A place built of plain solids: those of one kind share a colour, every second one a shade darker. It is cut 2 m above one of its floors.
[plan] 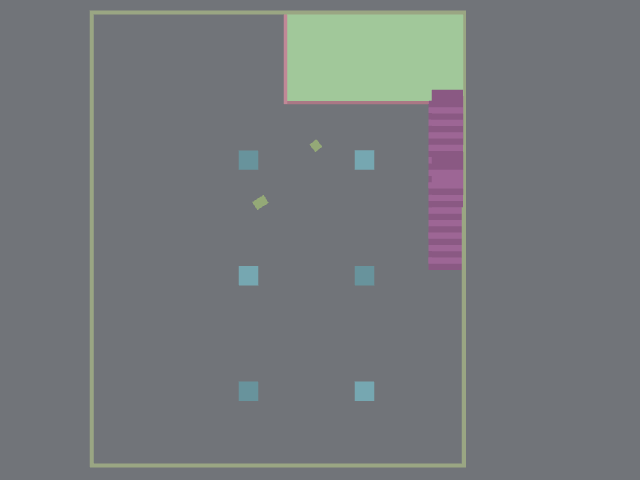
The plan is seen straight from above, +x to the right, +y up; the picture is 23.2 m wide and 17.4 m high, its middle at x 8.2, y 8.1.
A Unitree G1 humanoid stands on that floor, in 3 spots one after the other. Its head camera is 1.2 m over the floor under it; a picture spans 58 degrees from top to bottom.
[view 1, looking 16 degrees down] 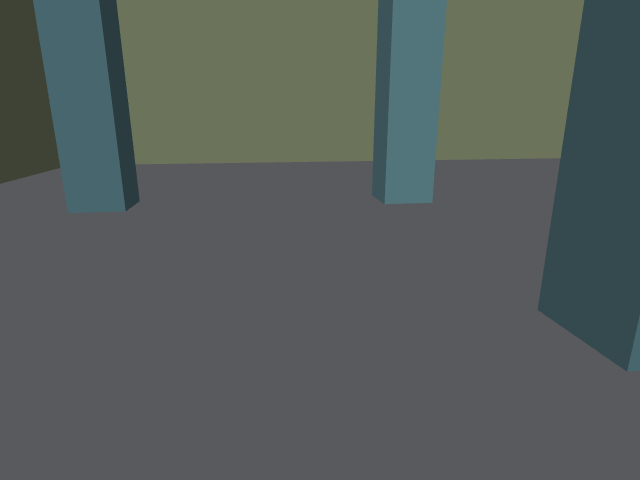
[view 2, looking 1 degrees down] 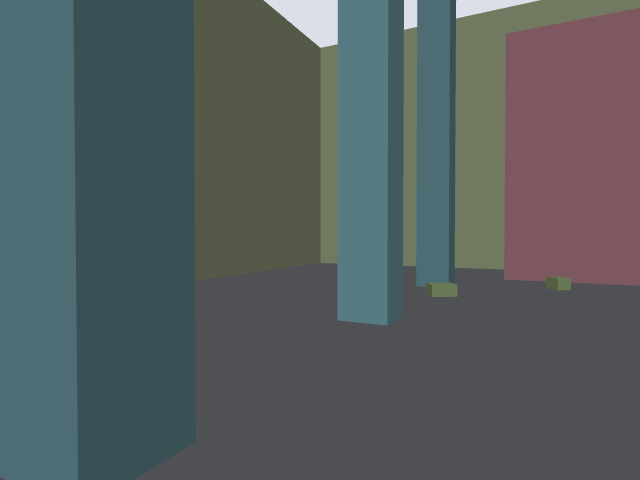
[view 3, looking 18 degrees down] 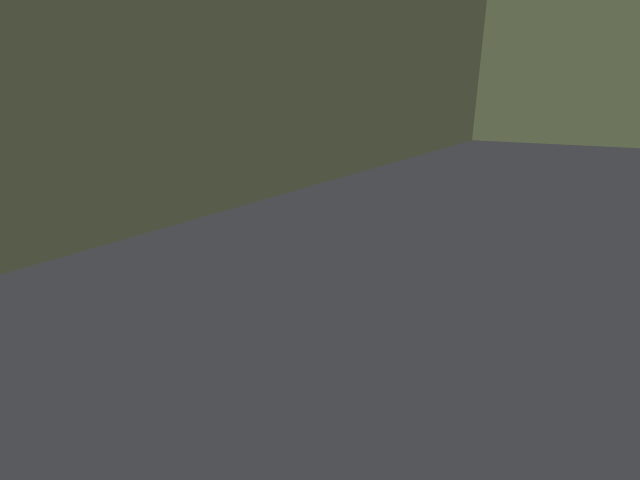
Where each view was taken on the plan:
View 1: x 11.79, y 4.71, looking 172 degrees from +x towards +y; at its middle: ground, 4.35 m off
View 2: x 7.71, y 1.10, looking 117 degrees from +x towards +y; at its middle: wall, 16.99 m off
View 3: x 3.50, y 2.27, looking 123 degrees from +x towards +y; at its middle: ground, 3.88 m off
